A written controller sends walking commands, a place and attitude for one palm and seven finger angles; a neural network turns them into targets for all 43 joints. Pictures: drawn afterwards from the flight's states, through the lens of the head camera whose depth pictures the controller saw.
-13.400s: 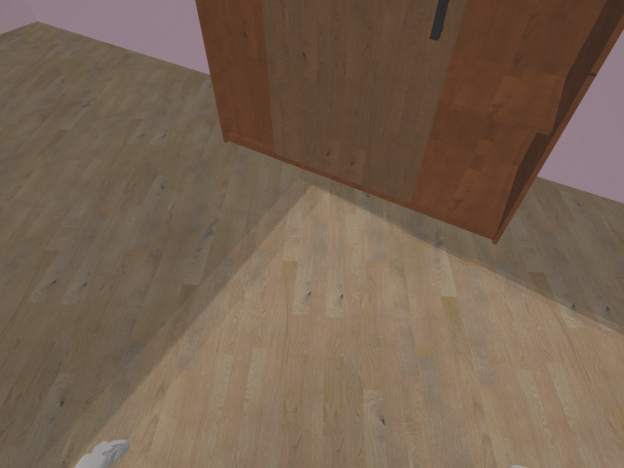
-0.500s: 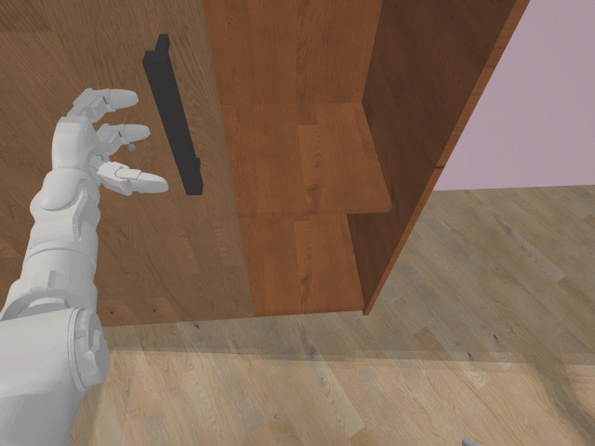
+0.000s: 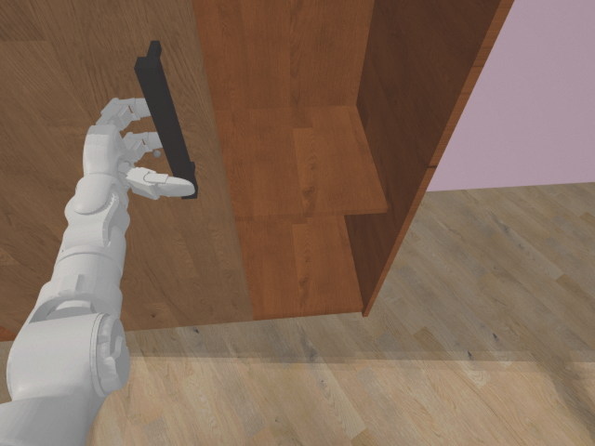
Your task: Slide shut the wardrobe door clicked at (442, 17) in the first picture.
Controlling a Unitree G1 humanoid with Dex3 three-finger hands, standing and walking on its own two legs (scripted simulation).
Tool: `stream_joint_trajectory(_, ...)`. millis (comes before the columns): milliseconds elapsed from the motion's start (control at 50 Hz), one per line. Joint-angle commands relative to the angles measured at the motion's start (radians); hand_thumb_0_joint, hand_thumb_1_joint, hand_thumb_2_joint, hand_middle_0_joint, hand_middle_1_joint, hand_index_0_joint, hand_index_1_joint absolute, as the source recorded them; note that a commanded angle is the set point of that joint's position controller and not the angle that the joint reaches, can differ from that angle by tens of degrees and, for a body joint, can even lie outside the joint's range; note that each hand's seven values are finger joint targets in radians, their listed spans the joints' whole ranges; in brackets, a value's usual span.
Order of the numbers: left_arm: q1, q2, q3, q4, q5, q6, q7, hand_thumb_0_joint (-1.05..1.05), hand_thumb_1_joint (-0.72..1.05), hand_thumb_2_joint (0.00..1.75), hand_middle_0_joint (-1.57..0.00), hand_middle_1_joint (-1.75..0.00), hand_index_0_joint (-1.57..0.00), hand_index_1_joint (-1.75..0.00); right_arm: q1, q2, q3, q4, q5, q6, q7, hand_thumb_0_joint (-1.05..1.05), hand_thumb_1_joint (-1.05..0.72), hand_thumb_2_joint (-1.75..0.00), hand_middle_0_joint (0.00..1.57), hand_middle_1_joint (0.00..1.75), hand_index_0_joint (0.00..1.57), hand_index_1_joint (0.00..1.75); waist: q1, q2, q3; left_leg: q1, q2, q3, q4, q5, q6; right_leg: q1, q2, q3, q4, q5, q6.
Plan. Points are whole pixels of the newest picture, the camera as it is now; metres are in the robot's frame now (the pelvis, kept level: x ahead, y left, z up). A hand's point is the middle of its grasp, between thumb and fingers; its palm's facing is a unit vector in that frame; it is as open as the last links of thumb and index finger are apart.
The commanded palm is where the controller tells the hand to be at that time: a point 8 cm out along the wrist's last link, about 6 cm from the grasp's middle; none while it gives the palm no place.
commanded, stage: feel for the door with the fingertips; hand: left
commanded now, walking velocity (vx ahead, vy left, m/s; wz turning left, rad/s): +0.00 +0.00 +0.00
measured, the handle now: (174, 128) +0.53 +0.16 +0.13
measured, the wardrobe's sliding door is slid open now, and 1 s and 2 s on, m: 0.38 0.38 0.38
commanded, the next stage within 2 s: slide the fingers in behind the handle in 0.56 s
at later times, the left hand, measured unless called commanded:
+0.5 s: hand (154, 145) +0.48 +0.18 +0.14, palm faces +0.08 -1.00 -0.02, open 14.0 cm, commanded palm +0.46 +0.24 +0.13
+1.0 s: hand (145, 147) +0.48 +0.19 +0.14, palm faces +0.08 -1.00 -0.01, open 13.8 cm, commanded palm +0.45 +0.24 +0.13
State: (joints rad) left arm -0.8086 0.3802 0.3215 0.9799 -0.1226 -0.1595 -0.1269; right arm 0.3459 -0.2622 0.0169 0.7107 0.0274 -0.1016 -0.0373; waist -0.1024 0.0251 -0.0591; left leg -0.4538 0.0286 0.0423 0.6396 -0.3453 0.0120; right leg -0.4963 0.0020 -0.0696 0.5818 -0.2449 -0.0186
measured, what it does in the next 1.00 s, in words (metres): stands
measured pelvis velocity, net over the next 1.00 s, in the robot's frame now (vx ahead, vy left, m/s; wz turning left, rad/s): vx -0.01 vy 0.00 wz -0.01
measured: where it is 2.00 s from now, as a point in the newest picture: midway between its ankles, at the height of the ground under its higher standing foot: outside the picture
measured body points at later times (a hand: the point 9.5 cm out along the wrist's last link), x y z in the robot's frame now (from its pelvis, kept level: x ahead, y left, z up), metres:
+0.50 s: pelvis -0.01 -0.01 +0.00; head +0.06 -0.01 +0.44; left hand +0.47 +0.23 +0.14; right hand +0.02 -0.28 -0.12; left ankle -0.02 +0.11 -0.73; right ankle +0.02 -0.11 -0.73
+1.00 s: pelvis -0.01 +0.00 +0.00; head +0.05 +0.00 +0.44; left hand +0.47 +0.25 +0.14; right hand +0.00 -0.27 -0.12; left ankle -0.02 +0.11 -0.73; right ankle +0.02 -0.11 -0.73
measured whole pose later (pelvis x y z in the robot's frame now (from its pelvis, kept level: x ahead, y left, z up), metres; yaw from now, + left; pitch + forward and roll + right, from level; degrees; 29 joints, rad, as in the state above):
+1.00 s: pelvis -0.01 +0.00 +0.00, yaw -1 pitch +11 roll -1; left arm -0.89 0.48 0.37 1.10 -0.11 -0.21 -0.17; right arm 0.40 -0.27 0.02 0.71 0.02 -0.10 -0.03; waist -0.13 0.02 -0.06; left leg -0.53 0.04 0.05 0.68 -0.35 0.01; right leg -0.57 0.01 -0.06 0.61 -0.23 -0.02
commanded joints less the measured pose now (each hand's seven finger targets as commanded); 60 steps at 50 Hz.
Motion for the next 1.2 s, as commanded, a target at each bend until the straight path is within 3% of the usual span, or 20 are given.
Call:
stream_joint_trajectory(0, -0.512, 0.319, 0.063, -0.203, 0.014, -0.098, 0.024, 0.0, -0.5, 0.3, -0.3, -1.2, -0.3, -1.2, 0.072, -0.158, -0.051, -0.081, 0.001, -0.025, -0.011, 0.0, -0.9, -0.9, 0.2, 0.3, 0.2, 0.3, 0.005, 0.002, -0.343, 0.081, -0.029, -0.05, -0.068, 0.275, 0.003, 0.236, 0.028, 0.056, -0.036, 0.289, -0.001)
stream_joint_trajectory(40, -0.541, 0.3, 0.04, -0.198, 0.016, -0.109, 0.013, 0.0, -0.5, 0.3, -0.3, -1.2, -0.3, -1.2, 0.071, -0.156, -0.051, -0.081, 0.003, -0.025, -0.013, 0.0, -0.9, -0.9, 0.2, 0.3, 0.2, 0.3, -0.006, 0.026, -0.342, 0.09, -0.03, -0.048, -0.066, 0.271, 0.003, 0.229, 0.028, 0.059, -0.036, 0.294, -0.003)
stream_joint_trajectory(80, -0.514, 0.343, 0.079, -0.175, 0.012, -0.111, 0.0, 0.0, -0.5, 0.3, -0.3, -1.2, -0.3, -1.2, 0.083, -0.162, -0.053, -0.077, 0.001, -0.025, -0.015, 0.0, -0.9, -0.9, 0.2, 0.3, 0.2, 0.3, 0.005, 0.005, -0.376, 0.085, -0.031, -0.045, -0.058, 0.285, 0.005, 0.254, 0.03, 0.066, -0.032, 0.316, -0.002)
stream_joint_trajectory(120, -0.532, 0.308, 0.043, -0.189, 0.0, -0.112, -0.022, 0.0, -0.5, 0.3, -0.3, -1.2, -0.3, -1.2, 0.082, -0.158, -0.053, -0.081, 0.005, -0.025, -0.016, 0.0, -0.9, -0.9, 0.2, 0.3, 0.2, 0.3, -0.003, 0.045, -0.4, 0.107, -0.03, -0.044, -0.058, 0.3, 0.003, 0.253, 0.028, 0.065, -0.031, 0.334, -0.002)
stream_joint_trajectory(160, -0.544, 0.267, 0.006, -0.163, -0.005, -0.104, -0.041, 0.0, -0.5, 0.3, -0.3, -1.2, -0.3, -1.2, 0.088, -0.16, -0.054, -0.073, 0.007, -0.027, -0.015, 0.0, -0.9, -0.9, 0.2, 0.3, 0.2, 0.3, -0.019, 0.04, -0.374, 0.108, -0.028, -0.048, -0.055, 0.292, 0.001, 0.22, 0.029, 0.058, -0.035, 0.32, -0.001)
stream_joint_trajectory(260, -0.522, 0.271, 0.025, -0.134, -0.027, -0.083, -0.051, 0.0, -0.5, 0.3, -0.3, -1.2, -0.3, -1.2, 0.099, -0.165, -0.057, -0.067, 0.008, -0.025, -0.014, 0.0, -0.9, -0.9, 0.2, 0.3, 0.2, 0.3, -0.016, 0.005, -0.356, 0.088, -0.03, -0.049, -0.054, 0.277, 0.006, 0.215, 0.031, 0.057, -0.044, 0.311, 0.001)
stream_joint_trajectory(320, -0.553, 0.311, 0.053, -0.101, -0.021, -0.081, -0.042, 0.0, -0.5, 0.3, -0.3, -1.2, -0.3, -1.2, 0.109, -0.173, -0.057, -0.058, 0.006, -0.024, -0.014, 0.0, -0.9, -0.9, 0.2, 0.3, 0.2, 0.3, -0.023, -0.037, -0.335, 0.038, -0.033, -0.047, -0.056, 0.233, 0.01, 0.228, 0.024, 0.068, -0.047, 0.284, 0.006)
stream_joint_trajectory(380, -0.586, 0.339, 0.057, -0.125, 0.005, -0.102, -0.028, 0.0, -0.5, 0.3, -0.3, -1.2, -0.3, -1.2, 0.112, -0.171, -0.056, -0.063, 0.003, -0.024, -0.013, 0.0, -0.9, -0.9, 0.2, 0.3, 0.2, 0.3, -0.017, 0.021, -0.353, 0.05, -0.035, -0.048, -0.051, 0.234, 0.01, 0.213, 0.024, 0.072, -0.04, 0.273, 0.001)
stream_joint_trajectory(400, -0.622, 0.308, 0.02, -0.14, 0.009, -0.112, -0.027, 0.0, -0.5, 0.3, -0.3, -1.2, -0.3, -1.2, 0.109, -0.166, -0.053, -0.061, 0.002, -0.026, -0.012, 0.0, -0.9, -0.9, 0.2, 0.3, 0.2, 0.3, -0.032, 0.045, -0.353, 0.06, -0.035, -0.052, -0.05, 0.232, 0.008, 0.196, 0.024, 0.07, -0.039, 0.267, 0.002)
stream_joint_trajectory(440, -0.626, 0.332, 0.04, -0.111, 0.011, -0.122, -0.022, 0.0, -0.5, 0.3, -0.3, -1.2, -0.3, -1.2, 0.115, -0.17, -0.053, -0.055, 0.0, -0.03, -0.01, 0.0, -0.9, -0.9, 0.2, 0.3, 0.2, 0.3, -0.037, 0.027, -0.344, 0.045, -0.032, -0.053, -0.043, 0.213, 0.008, 0.191, 0.025, 0.077, -0.04, 0.252, 0.004)
stream_joint_trajectory(480, -0.622, 0.419, 0.109, -0.113, 0.012, -0.132, -0.019, 0.0, -0.5, 0.3, -0.3, -1.2, -0.3, -1.2, 0.122, -0.179, -0.057, -0.056, -0.002, -0.026, -0.013, 0.0, -0.9, -0.9, 0.2, 0.3, 0.2, 0.3, -0.019, 0.017, -0.404, 0.034, -0.035, -0.049, -0.037, 0.223, 0.01, 0.236, 0.024, 0.087, -0.031, 0.27, 0.005)
stream_joint_trajectory(520, -0.627, 0.368, 0.069, -0.097, 0.008, -0.13, -0.029, 0.0, -0.5, 0.3, -0.3, -1.2, -0.3, -1.2, 0.118, -0.17, -0.053, -0.059, 0.0, -0.03, -0.012, 0.0, -0.9, -0.9, 0.2, 0.3, 0.2, 0.3, -0.027, 0.042, -0.403, 0.04, -0.034, -0.046, -0.037, 0.231, 0.008, 0.23, 0.023, 0.085, -0.031, 0.284, 0.005)
stream_joint_trajectory(580, -0.661, 0.4, 0.085, -0.068, 0.018, -0.126, -0.031, 0.0, -0.5, 0.3, -0.3, -1.2, -0.3, -1.2, 0.131, -0.18, -0.055, -0.051, -0.001, -0.029, -0.013, 0.0, -0.9, -0.9, 0.2, 0.3, 0.2, 0.3, -0.041, 0.026, -0.377, 0.028, -0.031, -0.053, -0.032, 0.21, 0.009, 0.194, 0.025, 0.082, -0.031, 0.252, 0.005)
stream_joint_trajectory(660, -0.676, 0.368, 0.059, -0.043, 0.014, -0.121, -0.035, 0.0, -0.5, 0.3, -0.3, -1.2, -0.3, -1.2, 0.141, -0.18, -0.052, -0.048, -0.002, -0.034, -0.012, 0.0, -0.9, -0.9, 0.2, 0.3, 0.2, 0.3, -0.052, 0.022, -0.374, 0.032, -0.028, -0.06, -0.035, 0.201, 0.006, 0.168, 0.027, 0.075, -0.034, 0.233, 0.006)
stream_joint_trajectory(700, -0.662, 0.4, 0.082, -0.039, 0.013, -0.123, -0.035, 0.0, -0.5, 0.3, -0.3, -1.2, -0.3, -1.2, 0.146, -0.186, -0.052, -0.05, -0.003, -0.031, -0.012, 0.0, -0.9, -0.9, 0.2, 0.3, 0.2, 0.3, -0.046, 0.021, -0.383, 0.018, -0.028, -0.062, -0.037, 0.202, 0.006, 0.178, 0.026, 0.076, -0.03, 0.234, 0.005)
stream_joint_trajectory(840, -0.568, 0.381, 0.089, -0.082, 0.006, -0.136, -0.043, 0.0, -0.5, 0.3, -0.3, -1.2, -0.3, -1.2, 0.138, -0.178, -0.054, -0.073, -0.004, -0.031, -0.005, 0.0, -0.9, -0.9, 0.2, 0.3, 0.2, 0.3, -0.014, 0.045, -0.408, 0.04, -0.026, -0.056, -0.035, 0.239, 0.002, 0.199, 0.03, 0.072, -0.019, 0.263, -0.002)
stream_joint_trajectory(920, -0.548, 0.368, 0.084, -0.102, 0.003, -0.127, -0.039, 0.0, -0.5, 0.3, -0.3, -1.2, -0.3, -1.2, 0.133, -0.18, -0.057, -0.079, -0.001, -0.027, -0.004, 0.0, -0.9, -0.9, 0.2, 0.3, 0.2, 0.3, -0.013, 0.033, -0.377, 0.035, -0.023, -0.057, -0.043, 0.222, 0.004, 0.188, 0.031, 0.067, -0.025, 0.242, -0.002)
stream_joint_trajectory(1060, -0.57, 0.226, -0.02, -0.2, -0.021, -0.113, -0.031, 0.0, -0.5, 0.3, -0.3, -1.2, -0.3, -1.2, 0.112, -0.171, -0.06, -0.076, 0.004, -0.038, -0.002, 0.0, -0.9, -0.9, 0.2, 0.3, 0.2, 0.3, -0.033, 0.084, -0.352, 0.142, -0.014, -0.079, -0.05, 0.254, -0.009, 0.099, 0.043, 0.038, -0.035, 0.204, -0.004)
stream_joint_trajectory(1140, -0.57, 0.24, 0.006, -0.159, -0.016, -0.096, -0.003, 0.0, -0.5, 0.3, -0.3, -1.2, -0.3, -1.2, 0.119, -0.174, -0.062, -0.06, 0.001, -0.037, -0.004, 0.0, -0.9, -0.9, 0.2, 0.3, 0.2, 0.3, -0.031, 0.026, -0.345, 0.134, -0.014, -0.087, -0.054, 0.268, -0.011, 0.107, 0.042, 0.03, -0.032, 0.212, -0.004)
stream_joint_trajectory(1180, -0.602, 0.233, -0.003, -0.179, -0.005, -0.099, 0.012, 0.0, -0.5, 0.3, -0.3, -1.2, -0.3, -1.2, 0.119, -0.172, -0.061, -0.057, -0.002, -0.04, -0.002, 0.0, -0.9, -0.9, 0.2, 0.3, 0.2, 0.3, -0.028, 0.053, -0.357, 0.148, -0.017, -0.086, -0.053, 0.283, -0.014, 0.105, 0.041, 0.03, -0.028, 0.217, -0.005)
